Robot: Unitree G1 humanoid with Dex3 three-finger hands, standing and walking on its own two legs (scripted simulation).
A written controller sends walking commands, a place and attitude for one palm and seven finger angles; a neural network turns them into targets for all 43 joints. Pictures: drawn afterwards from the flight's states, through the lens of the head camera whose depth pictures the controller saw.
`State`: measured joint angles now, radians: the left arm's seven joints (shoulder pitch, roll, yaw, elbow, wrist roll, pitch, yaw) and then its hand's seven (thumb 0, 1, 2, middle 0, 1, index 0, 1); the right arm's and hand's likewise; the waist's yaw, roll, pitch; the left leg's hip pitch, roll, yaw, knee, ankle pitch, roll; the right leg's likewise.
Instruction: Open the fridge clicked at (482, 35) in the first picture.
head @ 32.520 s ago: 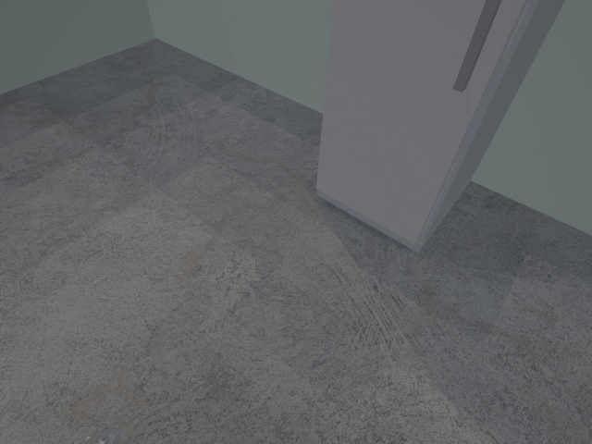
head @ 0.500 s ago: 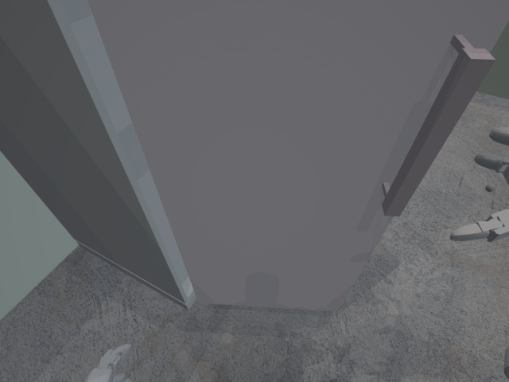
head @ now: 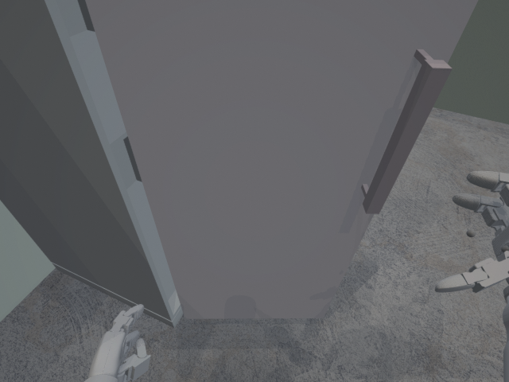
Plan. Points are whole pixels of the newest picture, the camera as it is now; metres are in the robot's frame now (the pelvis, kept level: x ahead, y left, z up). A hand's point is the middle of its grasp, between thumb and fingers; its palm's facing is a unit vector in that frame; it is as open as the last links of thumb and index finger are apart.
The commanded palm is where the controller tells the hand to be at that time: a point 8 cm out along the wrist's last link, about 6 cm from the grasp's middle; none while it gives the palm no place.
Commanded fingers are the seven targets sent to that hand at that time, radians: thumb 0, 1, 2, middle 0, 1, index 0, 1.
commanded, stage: slip the hand off the handle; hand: right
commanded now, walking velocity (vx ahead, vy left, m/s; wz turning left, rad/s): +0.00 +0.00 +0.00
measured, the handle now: (392, 142) +0.46 -0.23 +0.17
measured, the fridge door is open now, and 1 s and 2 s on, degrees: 65 65 65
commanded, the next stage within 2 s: draw the hand back to the body in 0.08 s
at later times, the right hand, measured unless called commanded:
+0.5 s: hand (478, 243) +0.25 -0.26 +0.18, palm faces +0.27 +0.96 -0.01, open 14.7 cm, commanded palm +0.21 -0.31 +0.17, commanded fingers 0.00 0.55 -0.20 0.25 1.15 0.25 1.15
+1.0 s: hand (497, 273) +0.21 -0.27 +0.17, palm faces +0.47 +0.82 -0.33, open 12.8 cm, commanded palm +0.17 -0.30 +0.18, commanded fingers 0.00 -0.21 -0.57 0.22 0.70 0.22 0.70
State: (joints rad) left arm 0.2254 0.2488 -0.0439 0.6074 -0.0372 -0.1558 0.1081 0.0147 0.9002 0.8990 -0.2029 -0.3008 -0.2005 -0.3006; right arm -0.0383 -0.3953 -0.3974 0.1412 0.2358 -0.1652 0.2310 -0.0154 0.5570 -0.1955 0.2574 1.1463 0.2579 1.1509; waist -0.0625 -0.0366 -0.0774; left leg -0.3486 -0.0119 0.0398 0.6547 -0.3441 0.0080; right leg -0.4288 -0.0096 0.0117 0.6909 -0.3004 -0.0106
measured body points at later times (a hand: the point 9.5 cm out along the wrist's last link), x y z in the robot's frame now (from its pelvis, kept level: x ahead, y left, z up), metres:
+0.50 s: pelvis +0.01 +0.01 +0.01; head -0.03 +0.03 +0.46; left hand +0.20 +0.23 -0.05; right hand +0.23 -0.31 +0.18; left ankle +0.00 +0.12 -0.72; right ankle +0.04 -0.11 -0.72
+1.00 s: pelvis +0.01 +0.01 +0.02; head -0.02 +0.02 +0.47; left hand +0.20 +0.23 -0.06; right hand +0.18 -0.31 +0.19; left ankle +0.00 +0.12 -0.72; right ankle +0.04 -0.11 -0.72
